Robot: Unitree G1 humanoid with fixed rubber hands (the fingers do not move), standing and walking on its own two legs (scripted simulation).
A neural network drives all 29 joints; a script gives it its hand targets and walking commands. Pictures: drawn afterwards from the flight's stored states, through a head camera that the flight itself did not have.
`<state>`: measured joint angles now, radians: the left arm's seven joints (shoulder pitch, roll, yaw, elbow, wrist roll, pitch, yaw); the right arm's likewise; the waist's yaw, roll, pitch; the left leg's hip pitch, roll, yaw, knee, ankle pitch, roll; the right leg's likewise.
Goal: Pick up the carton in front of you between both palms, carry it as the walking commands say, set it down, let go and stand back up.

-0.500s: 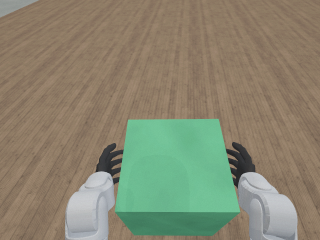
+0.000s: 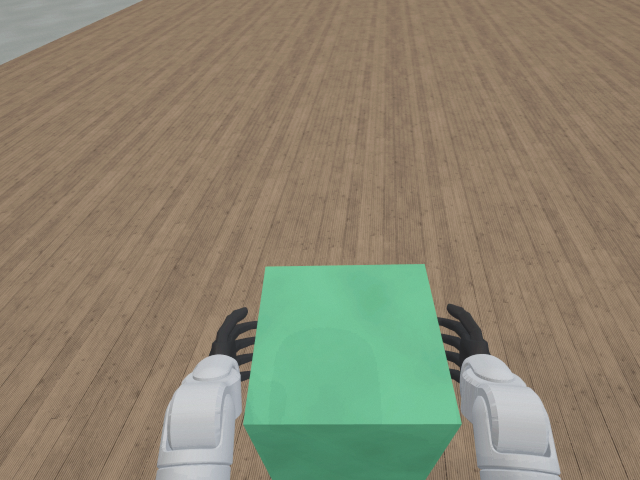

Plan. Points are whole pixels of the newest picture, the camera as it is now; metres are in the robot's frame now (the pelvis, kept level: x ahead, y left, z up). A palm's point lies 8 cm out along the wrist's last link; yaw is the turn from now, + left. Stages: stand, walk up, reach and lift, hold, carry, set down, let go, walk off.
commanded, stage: carry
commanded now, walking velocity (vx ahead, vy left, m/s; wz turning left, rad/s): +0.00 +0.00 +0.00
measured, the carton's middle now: (346, 379) +0.29 +0.00 -0.02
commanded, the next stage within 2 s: none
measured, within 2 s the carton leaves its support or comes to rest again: neither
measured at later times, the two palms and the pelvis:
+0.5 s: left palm (215, 384) +0.24 +0.16 +0.05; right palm (469, 378) +0.25 -0.14 +0.05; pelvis -0.04 +0.01 +0.00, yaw +0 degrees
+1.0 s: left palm (207, 413) +0.21 +0.16 +0.05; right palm (475, 408) +0.22 -0.14 +0.05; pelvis -0.07 +0.01 +0.00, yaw +0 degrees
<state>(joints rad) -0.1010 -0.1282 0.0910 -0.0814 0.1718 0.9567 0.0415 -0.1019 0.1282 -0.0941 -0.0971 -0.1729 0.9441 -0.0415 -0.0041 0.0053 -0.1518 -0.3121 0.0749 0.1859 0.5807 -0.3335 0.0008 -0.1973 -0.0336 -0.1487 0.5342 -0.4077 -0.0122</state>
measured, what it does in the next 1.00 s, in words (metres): shifts its weight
